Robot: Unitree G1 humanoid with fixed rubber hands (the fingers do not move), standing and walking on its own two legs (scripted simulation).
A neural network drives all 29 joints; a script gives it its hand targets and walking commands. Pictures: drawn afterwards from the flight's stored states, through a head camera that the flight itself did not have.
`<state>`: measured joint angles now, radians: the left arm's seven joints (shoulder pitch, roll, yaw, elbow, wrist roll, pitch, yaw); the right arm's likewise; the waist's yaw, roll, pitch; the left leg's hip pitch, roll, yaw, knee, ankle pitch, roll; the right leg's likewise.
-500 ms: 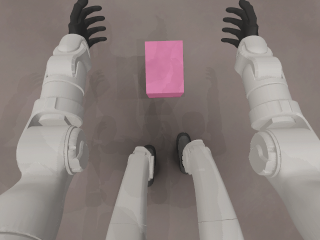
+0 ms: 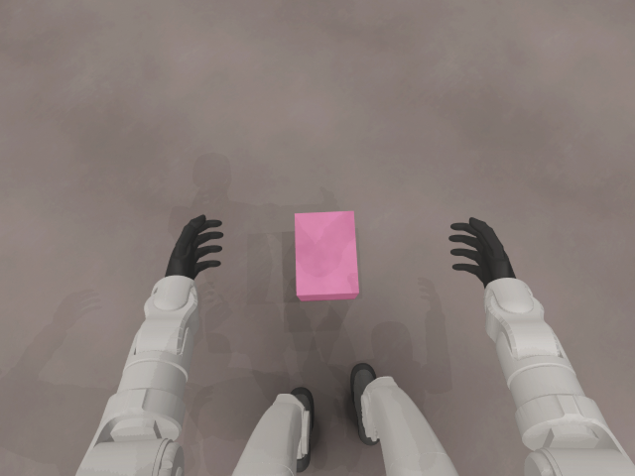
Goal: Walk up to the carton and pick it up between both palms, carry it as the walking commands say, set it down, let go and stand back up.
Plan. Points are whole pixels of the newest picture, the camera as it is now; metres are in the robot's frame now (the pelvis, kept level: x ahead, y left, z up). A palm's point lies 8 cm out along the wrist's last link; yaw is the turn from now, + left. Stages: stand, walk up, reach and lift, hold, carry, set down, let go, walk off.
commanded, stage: let go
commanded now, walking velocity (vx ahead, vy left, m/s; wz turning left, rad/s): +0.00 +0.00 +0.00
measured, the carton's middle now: (326, 258) +0.47 +0.01 -0.64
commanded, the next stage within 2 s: stand in 0.82 s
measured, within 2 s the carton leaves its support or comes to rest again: neither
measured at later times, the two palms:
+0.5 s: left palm (102, 456) +0.16 +0.25 -0.03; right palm (544, 428) +0.16 -0.21 -0.04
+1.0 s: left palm (114, 470) +0.14 +0.24 -0.05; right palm (621, 440) +0.14 -0.29 -0.05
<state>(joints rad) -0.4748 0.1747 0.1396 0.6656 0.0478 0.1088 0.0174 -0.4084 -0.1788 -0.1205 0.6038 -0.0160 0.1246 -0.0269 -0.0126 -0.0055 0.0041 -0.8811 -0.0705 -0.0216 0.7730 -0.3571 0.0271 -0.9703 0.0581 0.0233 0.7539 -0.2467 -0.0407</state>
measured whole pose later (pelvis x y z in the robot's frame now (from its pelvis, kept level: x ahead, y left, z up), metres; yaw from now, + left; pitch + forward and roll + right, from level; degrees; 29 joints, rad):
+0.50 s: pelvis +0.02 +0.02 +0.04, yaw +1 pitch +2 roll -1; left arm 0.30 0.17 0.01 0.43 0.01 0.03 -0.04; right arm 0.28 -0.22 -0.04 0.42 -0.01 0.03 0.06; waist -0.02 0.05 0.03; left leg -0.19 -0.08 -0.05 0.45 -0.28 0.06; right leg -0.27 0.04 0.03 0.43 -0.19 -0.01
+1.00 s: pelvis +0.02 -0.02 +0.04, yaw +2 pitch -3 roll -1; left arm 0.23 0.27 0.03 0.62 0.04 0.06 0.00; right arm 0.28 -0.30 -0.05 0.58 -0.04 0.10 0.01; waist 0.00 0.02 0.05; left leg -0.16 -0.01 -0.10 0.57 -0.39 -0.02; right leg -0.21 0.10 -0.03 0.49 -0.24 -0.06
